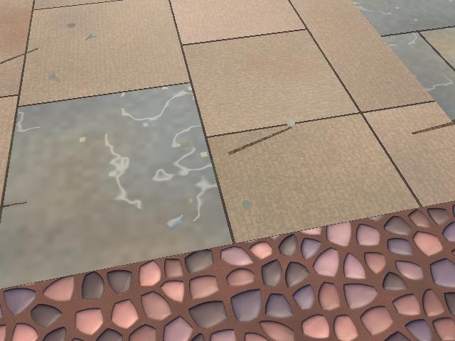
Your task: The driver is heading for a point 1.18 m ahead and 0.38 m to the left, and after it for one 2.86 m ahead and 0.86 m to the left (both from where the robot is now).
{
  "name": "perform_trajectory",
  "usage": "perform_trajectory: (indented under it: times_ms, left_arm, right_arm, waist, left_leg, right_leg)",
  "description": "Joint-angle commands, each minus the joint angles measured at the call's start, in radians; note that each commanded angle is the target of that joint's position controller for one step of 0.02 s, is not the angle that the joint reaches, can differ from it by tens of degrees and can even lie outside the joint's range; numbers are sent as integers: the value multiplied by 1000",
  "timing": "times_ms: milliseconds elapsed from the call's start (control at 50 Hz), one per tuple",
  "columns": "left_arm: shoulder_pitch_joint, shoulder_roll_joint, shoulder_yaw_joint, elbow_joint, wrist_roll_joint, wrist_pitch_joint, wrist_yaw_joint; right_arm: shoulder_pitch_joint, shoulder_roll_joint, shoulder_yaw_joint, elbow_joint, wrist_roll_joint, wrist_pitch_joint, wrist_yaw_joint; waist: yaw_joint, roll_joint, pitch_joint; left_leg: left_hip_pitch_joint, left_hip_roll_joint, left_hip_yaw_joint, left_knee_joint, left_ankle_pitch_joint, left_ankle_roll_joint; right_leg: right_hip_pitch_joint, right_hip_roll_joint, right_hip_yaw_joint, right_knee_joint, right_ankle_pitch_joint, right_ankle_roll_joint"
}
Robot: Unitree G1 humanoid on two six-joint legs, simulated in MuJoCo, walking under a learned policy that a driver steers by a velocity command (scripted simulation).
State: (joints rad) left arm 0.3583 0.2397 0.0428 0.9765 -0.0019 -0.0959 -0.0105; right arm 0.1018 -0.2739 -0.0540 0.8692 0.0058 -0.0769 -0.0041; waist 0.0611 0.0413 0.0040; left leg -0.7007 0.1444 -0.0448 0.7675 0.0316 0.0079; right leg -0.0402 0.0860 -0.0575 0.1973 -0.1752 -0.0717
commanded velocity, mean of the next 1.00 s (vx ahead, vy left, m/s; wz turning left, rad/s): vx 0.49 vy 0.00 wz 0.09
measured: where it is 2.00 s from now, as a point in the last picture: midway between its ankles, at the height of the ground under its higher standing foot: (246, 266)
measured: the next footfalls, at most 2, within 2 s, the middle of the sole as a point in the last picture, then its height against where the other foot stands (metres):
left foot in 0.20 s outside the picture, level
right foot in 0.76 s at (283, 306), level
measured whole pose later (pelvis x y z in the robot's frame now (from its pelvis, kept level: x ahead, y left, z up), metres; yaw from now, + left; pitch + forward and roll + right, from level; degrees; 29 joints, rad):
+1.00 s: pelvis +0.57 +0.00 +0.00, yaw +7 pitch +1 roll -1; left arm 0.25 0.24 0.06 0.96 0.02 -0.10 -0.01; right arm 0.21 -0.29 -0.08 0.89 0.03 -0.04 -0.02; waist 0.03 0.05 0.03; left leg -0.63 0.10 -0.06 1.05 -0.23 0.02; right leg -0.15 0.02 -0.16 0.31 -0.17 -0.05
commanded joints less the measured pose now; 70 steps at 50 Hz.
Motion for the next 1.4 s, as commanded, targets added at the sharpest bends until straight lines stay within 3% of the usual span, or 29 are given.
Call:
perform_trajectory:
  times_ms: [20, 140, 200, 220, 240, 260, 280, 320, 400, 540, 640, 700, 740, 760, 780, 800, 820, 860, 900, 980, 1060, 1200, 1220, 1240, 1260, 1280, 1300, 1340, 1400]
  left_arm:
    - [5, 167, 30, -38, -11, -9, 13]
    - [54, 186, 42, 1, -17, 26, 20]
    - [6, 169, 32, -21, -6, 39, 21]
    - [97, 78, 2, -46, 7, 26, 13]
    - [132, 30, -16, -26, -4, 1, 6]
    - [45, 148, 14, -43, -32, -20, 0]
    - [-45, 170, 19, -72, -49, -32, 0]
    - [-91, 153, 28, -75, -24, -21, 12]
    - [-72, 88, 23, -73, -11, 21, 18]
    - [-324, 66, 15, -149, -6, 10, 5]
    - [-448, 75, 8, -198, -17, 0, -22]
    - [-412, 111, 20, -202, -17, -10, -33]
    - [-167, 183, 60, -132, -12, -15, -24]
    - [26, 261, 82, -95, 4, -15, -12]
    - [81, 325, 95, -72, 4, -7, -13]
    - [70, 218, 68, -80, -4, -8, -11]
    - [-16, 173, 53, -94, -4, -12, -5]
    - [-148, 111, 36, -109, 5, -19, -6]
    - [-183, 83, 30, -99, 19, -26, -9]
    - [-207, 133, 44, -86, 26, -27, 13]
    - [-209, 166, 50, -89, 17, 1, 47]
    - [-221, 217, 72, -100, -30, 61, 69]
    - [-226, 203, 69, -107, -32, 69, 69]
    - [-173, 181, 60, -112, -6, 69, 62]
    - [-116, 82, 32, -143, 52, 62, 45]
    - [-90, 116, 29, -143, 24, 50, 27]
    - [-171, 159, 40, -161, -16, 48, 20]
    - [-243, 163, 46, -163, -1, 63, 41]
    - [-231, 156, 52, -170, 10, 86, 53]
  right_arm:
    - [-102, -29, 4, -72, 5, -14, 12]
    - [-174, -65, 2, -127, 14, -28, 46]
    - [171, -171, -51, -33, 10, -31, 36]
    - [328, -273, -76, -5, -15, -27, 28]
    - [360, -239, -67, 11, -1, -19, 31]
    - [299, -169, -42, 1, 6, -20, 31]
    - [214, -133, -32, -21, 2, -20, 27]
    - [102, -76, -14, -36, -13, -29, 32]
    - [120, -96, -18, -9, -11, -40, 33]
    - [233, -128, -24, 42, 1, -25, 2]
    - [314, -138, -31, 91, 10, -3, -3]
    - [301, -153, -40, 95, 14, 13, -9]
    - [267, -137, -31, 82, 10, 22, -8]
    - [273, -99, -13, 53, -7, 21, -8]
    - [412, 45, 26, 51, 0, -1, 1]
    - [351, -75, -2, 66, 28, -19, 2]
    - [256, -130, -20, 34, 49, -28, 1]
    - [189, -113, -29, 24, 34, -20, -13]
    - [233, -64, -31, 33, 32, 9, -11]
    - [199, -36, -37, -15, 14, 43, -15]
    - [79, -10, -25, -72, 3, 43, 13]
    - [94, -94, -58, -145, -3, 58, 55]
    - [188, -129, -77, -124, -2, 52, 51]
    - [248, -216, -106, -123, -5, 48, 30]
    - [226, -298, -113, -142, -14, 56, 10]
    - [230, -265, -95, -177, -28, 49, 22]
    - [171, -220, -87, -203, -21, 44, 27]
    - [63, -154, -69, -217, 11, 49, 14]
    - [42, -154, -68, -237, -14, 62, -5]
  waist:
    - [1, -75, 74]
    - [-10, -98, 70]
    - [-182, -107, -153]
    - [-177, 73, -330]
    - [-168, 232, -433]
    - [-177, 152, -310]
    - [-156, 100, -184]
    - [-89, 18, -57]
    - [-39, 21, -10]
    - [-106, 12, 49]
    - [-136, 14, 84]
    - [-92, 35, 53]
    - [35, 33, -91]
    - [94, -68, -252]
    - [24, -337, -387]
    - [66, -238, -363]
    - [54, -200, -208]
    - [-5, -117, -70]
    - [-55, -145, -35]
    - [-98, -110, 23]
    - [-63, -109, 13]
    - [-102, -126, -48]
    - [-150, -88, -93]
    - [-164, 53, -151]
    - [-63, 271, -220]
    - [-91, 183, -416]
    - [-109, 80, -348]
    - [-72, -39, -165]
    - [-34, 33, -132]
  left_leg:
    - [60, -35, 40, -142, 112, -6]
    - [63, -71, 40, -262, -55, 49]
    - [577, -114, 71, -264, -72, 127]
    - [1001, 147, -300, -252, -126, 259]
    - [1149, 269, -686, -428, -280, 355]
    - [1060, 231, -610, -465, -358, 300]
    - [912, 196, -458, -482, -316, 260]
    - [651, 117, -270, -552, -158, 222]
    - [521, 81, -144, -640, -39, 236]
    - [564, 30, -10, -671, -8, 191]
    - [730, 96, -19, -613, 9, 184]
    - [791, 124, -37, -520, 172, 160]
    - [711, 50, -1, -249, 390, 122]
    - [493, -22, 42, 62, 129, 86]
    - [95, -205, 41, 407, -552, 21]
    - [-3, -162, -98, 530, -617, 31]
    - [-65, -113, -84, 548, -531, 44]
    - [11, -31, -58, 458, -374, 41]
    - [108, 0, -65, 408, -312, 42]
    - [85, -19, -37, 282, -223, 3]
    - [164, -49, 57, 2, -7, -4]
    - [256, -131, 123, -175, -170, 75]
    - [385, -173, 136, -272, -85, 105]
    - [585, -92, -16, -317, 316, 157]
    - [837, 140, -370, -236, 807, 317]
    - [914, 238, -600, -318, 602, 445]
    - [847, 194, -527, -371, 385, 407]
    - [617, 102, -381, -425, 100, 292]
    - [457, 28, -318, -461, 49, 252]
  right_leg:
    - [-87, -262, 120, -107, 164, -129]
    - [135, -349, 137, 26, 322, -104]
    - [19, -257, 61, 430, 627, -43]
    - [-346, -141, 11, 822, 275, 19]
    - [-585, -14, 102, 1062, -370, 48]
    - [-692, -80, 185, 1153, -366, 24]
    - [-719, -134, 155, 1140, -281, 9]
    - [-628, -215, 134, 1004, -138, 13]
    - [-574, -242, 120, 882, -45, 42]
    - [-605, -200, 69, 465, 289, 71]
    - [-638, -176, 72, 338, 238, 44]
    - [-541, -147, 59, 299, 125, 7]
    - [-182, -101, 26, 277, 124, -36]
    - [147, -282, 219, 315, 138, -97]
    - [477, -516, 679, 205, -31, -253]
    - [433, -497, 736, 128, -161, -227]
    - [299, -467, 572, 106, -137, -172]
    - [34, -398, 359, 36, -2, -123]
    - [-84, -357, 234, -26, 58, -104]
    - [-155, -345, 24, -17, 541, -115]
    - [-153, -301, -116, 7, 579, -94]
    - [38, -364, -125, 289, 732, -43]
    - [15, -316, -149, 453, 693, -5]
    - [-139, -240, -160, 700, 416, 66]
    - [-477, -59, -128, 1036, -491, 136]
    - [-557, -18, 116, 1206, -576, 135]
    - [-622, -58, 159, 1210, -481, 113]
    - [-625, -126, 150, 1063, -325, 106]
    - [-499, -109, 138, 906, -244, 108]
